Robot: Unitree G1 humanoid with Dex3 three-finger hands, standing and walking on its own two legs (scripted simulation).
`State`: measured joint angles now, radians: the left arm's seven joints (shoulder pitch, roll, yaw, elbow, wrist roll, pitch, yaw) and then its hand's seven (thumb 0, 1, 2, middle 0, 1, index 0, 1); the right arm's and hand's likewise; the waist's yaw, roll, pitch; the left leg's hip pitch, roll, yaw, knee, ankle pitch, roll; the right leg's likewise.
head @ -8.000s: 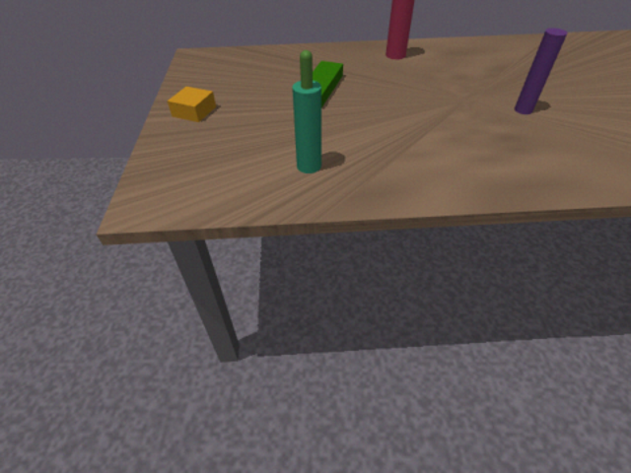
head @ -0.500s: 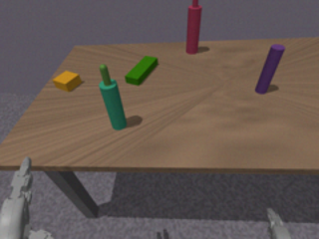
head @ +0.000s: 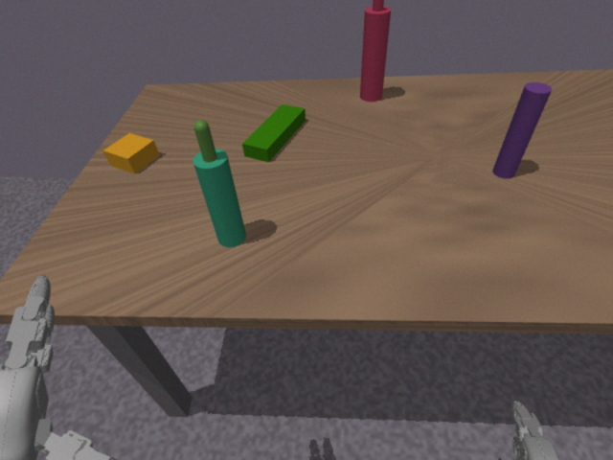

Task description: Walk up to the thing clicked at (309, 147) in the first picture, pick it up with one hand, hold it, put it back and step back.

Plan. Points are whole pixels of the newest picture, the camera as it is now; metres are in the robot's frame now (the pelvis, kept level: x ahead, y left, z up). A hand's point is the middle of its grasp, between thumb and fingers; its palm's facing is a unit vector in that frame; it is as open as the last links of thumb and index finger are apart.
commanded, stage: go down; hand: left
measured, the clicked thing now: (218, 187) +0.54 +0.19 +0.07
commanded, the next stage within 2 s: none
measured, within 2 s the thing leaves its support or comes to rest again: neither
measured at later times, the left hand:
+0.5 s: hand (73, 319) +0.25 +0.28 +0.13, palm faces +0.26 -0.93 -0.25, open 17.6 cm
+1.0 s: hand (67, 251) +0.35 +0.33 +0.13, palm faces +0.16 -0.99 +0.01, open 17.5 cm
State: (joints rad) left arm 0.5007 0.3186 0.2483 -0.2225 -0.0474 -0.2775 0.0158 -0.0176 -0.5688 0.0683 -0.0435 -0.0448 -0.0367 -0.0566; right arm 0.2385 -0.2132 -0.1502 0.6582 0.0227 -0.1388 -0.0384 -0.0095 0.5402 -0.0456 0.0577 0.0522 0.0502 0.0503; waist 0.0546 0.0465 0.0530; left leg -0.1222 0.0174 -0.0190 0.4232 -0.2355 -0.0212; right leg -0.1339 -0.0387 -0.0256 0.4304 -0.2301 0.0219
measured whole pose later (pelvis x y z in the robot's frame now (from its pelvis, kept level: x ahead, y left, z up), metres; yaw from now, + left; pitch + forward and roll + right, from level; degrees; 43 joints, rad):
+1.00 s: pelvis +0.01 +0.01 +0.00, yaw +0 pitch +3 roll +0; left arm -0.36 0.57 0.53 0.68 -0.27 -0.05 -0.47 -0.02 -0.53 0.10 -0.03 -0.03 -0.03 -0.04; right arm 0.24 -0.24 -0.02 0.63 0.03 -0.18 -0.11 -0.01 0.54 -0.05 0.06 0.05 0.05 0.05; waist -0.01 -0.01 -0.05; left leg -0.27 0.02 -0.01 0.50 -0.27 -0.02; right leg -0.27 -0.04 -0.02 0.47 -0.25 0.03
